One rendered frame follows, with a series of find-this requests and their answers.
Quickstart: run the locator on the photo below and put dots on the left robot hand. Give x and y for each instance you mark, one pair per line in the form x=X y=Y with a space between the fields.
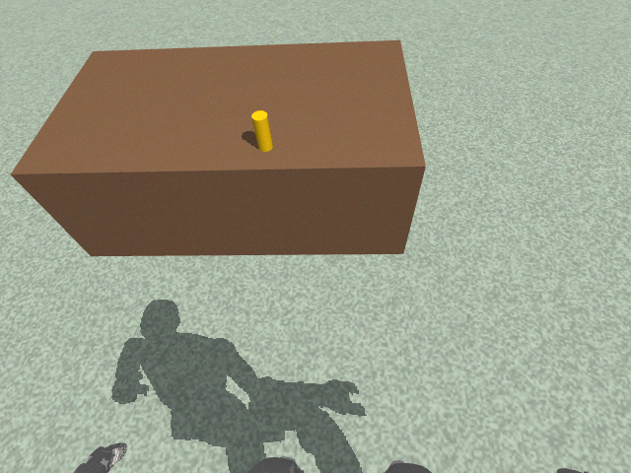
x=102 y=459

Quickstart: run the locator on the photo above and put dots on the can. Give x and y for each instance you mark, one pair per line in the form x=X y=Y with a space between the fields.
x=262 y=130

